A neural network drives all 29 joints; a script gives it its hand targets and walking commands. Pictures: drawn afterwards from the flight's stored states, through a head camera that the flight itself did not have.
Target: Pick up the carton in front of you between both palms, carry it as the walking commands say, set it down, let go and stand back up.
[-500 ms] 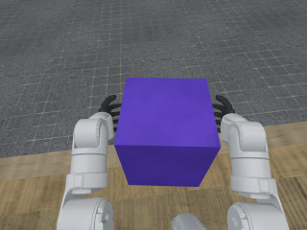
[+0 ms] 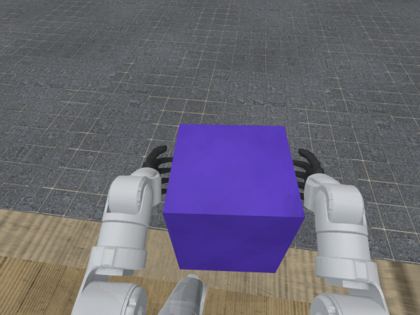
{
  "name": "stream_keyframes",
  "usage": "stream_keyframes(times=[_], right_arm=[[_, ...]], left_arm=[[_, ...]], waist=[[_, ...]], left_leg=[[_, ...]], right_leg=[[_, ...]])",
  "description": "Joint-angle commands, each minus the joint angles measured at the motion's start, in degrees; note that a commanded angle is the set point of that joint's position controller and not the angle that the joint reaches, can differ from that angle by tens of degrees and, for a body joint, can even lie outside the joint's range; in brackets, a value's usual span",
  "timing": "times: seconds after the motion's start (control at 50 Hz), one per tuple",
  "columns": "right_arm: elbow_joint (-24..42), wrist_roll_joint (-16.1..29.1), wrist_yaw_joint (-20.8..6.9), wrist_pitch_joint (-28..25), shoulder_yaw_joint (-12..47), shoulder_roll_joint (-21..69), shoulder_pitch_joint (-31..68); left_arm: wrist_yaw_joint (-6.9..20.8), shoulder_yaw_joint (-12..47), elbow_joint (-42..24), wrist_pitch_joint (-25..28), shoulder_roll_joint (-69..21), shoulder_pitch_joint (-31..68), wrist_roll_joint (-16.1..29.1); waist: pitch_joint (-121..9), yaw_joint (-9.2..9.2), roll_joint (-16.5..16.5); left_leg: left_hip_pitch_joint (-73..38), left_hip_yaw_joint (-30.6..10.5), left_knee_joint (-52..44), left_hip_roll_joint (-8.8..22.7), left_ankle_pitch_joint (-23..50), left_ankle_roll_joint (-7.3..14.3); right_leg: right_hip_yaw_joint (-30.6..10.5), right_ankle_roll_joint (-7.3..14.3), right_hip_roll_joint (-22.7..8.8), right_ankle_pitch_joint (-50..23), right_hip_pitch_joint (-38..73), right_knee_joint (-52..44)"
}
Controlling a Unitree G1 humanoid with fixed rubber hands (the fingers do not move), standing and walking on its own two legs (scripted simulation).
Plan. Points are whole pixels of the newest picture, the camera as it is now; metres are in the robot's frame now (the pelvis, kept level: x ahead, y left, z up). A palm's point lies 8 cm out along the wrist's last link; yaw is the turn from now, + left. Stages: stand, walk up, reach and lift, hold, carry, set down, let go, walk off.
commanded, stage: carry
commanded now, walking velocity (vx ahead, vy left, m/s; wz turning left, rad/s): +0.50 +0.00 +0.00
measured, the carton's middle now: (229, 201) +0.35 +0.04 +0.00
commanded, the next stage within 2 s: none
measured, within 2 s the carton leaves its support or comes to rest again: neither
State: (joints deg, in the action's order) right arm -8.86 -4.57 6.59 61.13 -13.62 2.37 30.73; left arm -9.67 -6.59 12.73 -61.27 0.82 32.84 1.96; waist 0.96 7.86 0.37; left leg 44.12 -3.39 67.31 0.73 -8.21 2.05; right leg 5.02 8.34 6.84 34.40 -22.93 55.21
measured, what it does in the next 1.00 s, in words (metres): goes down: left foot 0.15 m lower, then right foot 0.15 m lower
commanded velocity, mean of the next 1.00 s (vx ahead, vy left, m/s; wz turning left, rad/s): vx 0.50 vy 0.00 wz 0.00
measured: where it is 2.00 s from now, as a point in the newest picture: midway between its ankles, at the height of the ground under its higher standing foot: (239, 151)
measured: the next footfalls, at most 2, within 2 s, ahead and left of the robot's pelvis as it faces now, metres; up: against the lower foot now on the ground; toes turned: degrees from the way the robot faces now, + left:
left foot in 0.16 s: +0.30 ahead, +0.07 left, -0.15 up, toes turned +2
right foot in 0.56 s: +0.62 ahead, -0.05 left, -0.31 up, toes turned -1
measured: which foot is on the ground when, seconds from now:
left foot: up 0.00-0.14, down 0.16-0.56, up 0.58-0.92, down 0.94-1.00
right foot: down 0.00-0.16, up 0.18-0.54, down 0.56-0.94, up 0.96-1.00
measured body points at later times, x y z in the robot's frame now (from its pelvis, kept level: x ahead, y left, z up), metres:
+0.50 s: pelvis +0.41 +0.02 -0.19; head +0.44 +0.03 +0.25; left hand +0.78 +0.15 -0.13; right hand +0.76 -0.15 -0.11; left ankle +0.26 +0.07 -0.83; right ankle +0.59 -0.09 -0.88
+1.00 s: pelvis +0.86 +0.03 -0.42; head +0.89 +0.03 +0.03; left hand +1.23 +0.20 -0.32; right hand +1.24 -0.10 -0.32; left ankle +0.96 +0.09 -1.14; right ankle +0.65 -0.06 -0.92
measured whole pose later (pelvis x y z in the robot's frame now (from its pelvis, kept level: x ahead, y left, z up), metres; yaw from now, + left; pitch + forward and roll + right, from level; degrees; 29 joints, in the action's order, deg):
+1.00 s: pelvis +0.86 +0.03 -0.42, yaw +1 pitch +4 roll +0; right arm -3.6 -5.3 7.3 60.8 -12.6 1.7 33.4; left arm -9.6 -7.8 11.0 -59.5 2.0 37.9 3.2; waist -0.1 3.8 -0.7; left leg 28.8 6.0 30.0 -3.0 -6.8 6.2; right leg 1.6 3.6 4.7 43.0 -22.0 94.5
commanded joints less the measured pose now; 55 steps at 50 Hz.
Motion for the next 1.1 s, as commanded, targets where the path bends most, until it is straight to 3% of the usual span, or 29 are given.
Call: stream_keyframes(times=[0.0,0.08,0.1,0.14,0.16,0.18,0.2,0.22,0.28,0.32,0.36,0.46,0.5,0.52,0.54,0.56,0.58,0.62,0.66,0.72,0.76,0.82,0.9,0.92,0.94,0.96,0.98,1.0,1.08], right_arm=[[6.3,18.4,-10.8,-2.7,35.4,55.3,37.9],[11.1,19.3,-9.3,-1.4,38.3,53.2,39.1],[10.9,19.3,-9.2,-0.8,38.2,52.1,39.2],[8.3,19.1,-9.8,0.0,37.9,50.9,34.7],[7.5,20.6,-10.5,0.7,38.3,51.0,35.4],[4.5,21.7,-10.9,1.2,38.6,50.3,36.3],[3.3,24.2,-11.5,1.2,39.8,53.5,37.2],[4.6,27.0,-12.2,1.3,41.0,55.8,41.8],[4.3,32.7,-13.8,-0.1,43.1,63.4,48.5],[4.1,34.0,-14.5,-0.9,42.8,66.6,51.0],[4.4,34.5,-14.9,-2.0,43.2,67.9,51.0],[4.5,33.9,-14.6,-3.3,41.8,66.0,43.4],[4.5,32.3,-14.3,-2.9,41.2,64.0,39.7],[4.7,31.2,-14.1,-2.5,41.4,63.3,39.0],[5.2,29.7,-13.8,-2.4,40.6,61.7,39.9],[3.1,27.6,-13.2,-1.3,39.0,59.3,39.7],[1.5,24.9,-12.3,0.0,35.5,55.2,35.9],[1.8,21.2,-11.2,1.0,32.6,51.8,35.0],[2.0,18.4,-11.1,0.5,30.7,51.5,36.1],[4.5,18.4,-11.2,-0.9,31.9,53.9,38.9],[6.3,18.2,-10.9,-1.6,33.2,55.1,40.3],[11.4,18.5,-9.8,-1.9,35.7,54.3,40.8],[11.9,18.3,-8.9,-0.7,37.7,50.5,37.4],[10.9,18.5,-9.5,-0.2,37.5,49.8,36.5],[10.6,18.8,-9.9,0.0,37.6,47.6,36.6],[5.8,19.4,-10.0,0.4,37.0,47.7,32.3],[4.4,19.8,-10.2,0.4,37.0,48.8,30.1],[5.9,21.6,-10.5,0.3,38.7,52.6,31.6],[17.5,30.4,-11.5,-1.8,46.0,62.1,45.2]], left_arm=[[17.0,38.1,-12.5,3.2,-68.6,46.6,28.1],[16.4,35.4,-11.1,2.8,-65.4,40.0,25.7],[16.5,34.7,-9.6,2.5,-64.4,38.8,25.1],[16.4,34.2,-8.8,2.0,-63.1,37.8,23.5],[16.2,32.2,-7.9,1.6,-62.4,37.3,21.0],[15.6,29.8,-6.0,0.3,-59.7,37.1,18.9],[14.8,27.9,-5.6,-0.5,-56.4,34.4,16.2],[14.3,25.9,-5.5,-0.7,-55.1,35.3,14.8],[14.1,23.6,-6.0,0.2,-56.1,37.1,11.6],[14.3,24.2,-7.4,1.5,-58.5,40.0,11.2],[14.2,26.1,-8.4,2.6,-60.0,40.4,12.2],[12.4,30.6,-14.0,2.7,-59.8,40.9,13.2],[12.0,31.6,-15.0,1.9,-58.3,39.3,13.5],[12.0,31.9,-14.6,1.6,-57.1,37.5,13.8],[12.6,32.2,-14.6,1.1,-56.3,36.1,14.6],[12.9,32.3,-12.4,0.3,-55.0,35.9,15.1],[13.2,32.7,-10.2,-0.1,-54.3,35.6,16.8],[14.3,34.9,-11.5,0.0,-59.0,41.4,21.9],[15.4,37.2,-12.6,0.4,-63.7,47.1,25.5],[16.2,38.3,-12.9,1.8,-68.5,50.5,29.1],[16.3,38.1,-13.1,2.4,-69.8,50.1,29.3],[16.3,37.5,-14.4,3.2,-68.6,47.0,29.3],[15.8,35.9,-11.4,2.6,-65.0,38.1,25.7],[15.6,35.9,-10.2,2.4,-64.0,38.2,24.5],[15.7,35.1,-10.2,1.8,-63.4,37.8,23.5],[15.3,34.4,-8.2,0.7,-61.3,37.1,23.1],[14.9,33.6,-8.0,0.2,-61.4,35.1,22.8],[14.4,33.2,-10.6,0.5,-62.7,36.5,21.7],[12.8,32.2,-17.6,2.2,-62.0,39.2,17.5]], waist=[[-23.4,-1.25,-1.0],[-18.8,0.53,7.3],[-25.2,-4.06,10.3],[-27.0,-18.72,0.2],[-21.0,-20.22,-8.8],[-25.5,-12.36,-11.1],[-27.9,-12.19,-4.1],[-22.9,-11.73,1.2],[-22.6,-11.45,2.0],[-23.0,-11.72,-2.4],[-22.1,-13.4,2.9],[-19.5,-15.64,-7.4],[-28.7,-6.32,-10.0],[-29.3,0.71,-3.1],[-24.6,6.17,5.2],[-23.0,1.59,9.2],[-27.7,-3.19,8.6],[-26.9,-2.89,2.1],[-23.6,-4.15,-4.0],[-23.1,-3.22,0.1],[-21.9,-0.28,-2.5],[-20.8,1.47,4.1],[-23.6,-4.42,4.5],[-22.6,-6.37,0.6],[-28.8,-7.15,-9.7],[-37.9,-12.09,-11.3],[-43.9,-14.81,-9.1],[-43.6,-15.07,-2.3],[-34.0,-12.5,0.3]], left_leg=[[-2.9,6.5,-18.6,-2.8,27.5,0.5],[-18.3,10.7,-37.7,-4.8,30.2,0.6],[-32.8,13.6,-29.6,-5.8,40.1,1.9],[-50.6,9.8,-36.3,-1.8,30.3,7.4],[-53.4,1.5,-38.1,5.1,31.9,10.5],[-66.9,-15.6,-26.8,14.2,47.0,13.9],[-63.0,-22.7,-29.1,15.7,29.0,15.6],[-57.0,-19.4,-26.9,12.2,25.0,12.5],[-38.9,-28.5,-31.9,15.4,14.2,17.8],[-36.5,-25.0,-28.6,14.8,24.5,15.9],[-37.7,-15.2,-18.8,4.3,9.1,9.9],[-28.8,-1.6,-12.8,-2.5,4.1,7.8],[-25.3,4.5,3.2,1.2,18.2,4.0],[-20.6,6.6,15.7,1.9,27.4,1.3],[-10.0,7.3,39.5,-2.8,1.6,-0.5],[4.7,5.9,46.5,-7.9,-34.0,-1.2],[13.1,-1.5,38.6,-5.2,-29.3,-0.3],[16.0,-3.4,24.9,-0.5,-20.8,0.9],[8.7,-3.2,8.0,1.4,-16.9,-1.1],[3.7,1.0,3.9,1.4,-1.5,-0.2],[1.6,4.5,-17.2,-1.0,22.2,0.5],[-14.9,9.8,-35.1,-3.7,32.5,0.4],[-31.7,10.5,-51.1,-1.1,37.7,2.8],[-40.0,8.7,-53.2,1.4,37.7,4.1],[-64.6,-2.0,-32.7,15.2,62.6,10.3],[-83.9,-16.8,-22.1,23.5,65.7,15.8],[-84.1,-24.8,-26.6,24.2,43.7,19.6],[-81.1,-26.2,-30.8,21.0,24.2,17.7],[-54.3,-19.8,-35.3,15.9,21.2,15.0]], right_leg=[[-16.9,1.2,-7.9,-31.1,13.6,-1.6],[-11.7,0.8,-5.5,-32.9,9.1,1.9],[-6.9,-0.7,-7.1,-37.6,5.0,12.3],[-2.8,-6.0,-7.4,-49.3,-6.4,40.1],[-0.5,-7.3,-0.2,-2.2,-18.4,57.0],[-7.6,-7.1,0.1,6.8,-31.9,57.7],[-11.1,-5.9,-5.0,-0.9,-33.0,45.9],[-10.5,-5.9,-6.8,-7.4,-34.4,36.7],[-11.7,-7.8,-8.2,-11.4,-26.8,17.5],[-7.7,-6.6,-8.5,-22.2,-24.1,22.5],[-7.4,-4.8,-8.5,-41.2,-26.0,2.7],[2.6,-5.8,-2.2,-58.4,-1.6,-23.9],[5.0,-3.2,-1.9,-62.4,17.2,-16.7],[4.4,-2.6,-2.7,-57.7,27.9,-22.2],[-2.7,2.7,-8.7,-54.1,32.3,-28.2],[-11.2,3.2,-15.8,-78.3,40.7,-14.5],[-26.6,7.5,-22.6,-73.7,47.1,-13.6],[-34.7,9.8,-22.7,-47.3,37.3,-15.2],[-39.5,12.8,-24.3,-40.8,21.3,-18.5],[-32.1,8.2,-20.1,-46.7,15.6,-14.8],[-20.2,3.8,-9.7,-28.5,15.1,-6.8],[-13.1,2.8,-5.9,-25.0,9.5,-3.7],[-8.8,-0.5,-8.1,-40.1,14.9,13.5],[-7.6,-1.9,-5.1,-34.3,8.1,27.5],[-6.2,-5.1,-3.0,5.3,-14.7,43.6],[-9.8,-7.1,-3.8,9.8,-32.1,51.9],[-9.1,-7.0,-4.9,5.6,-37.3,53.9],[-11.6,-5.6,-7.3,-4.1,-40.4,45.8],[-8.2,-6.6,-8.9,-8.4,-29.7,28.3]])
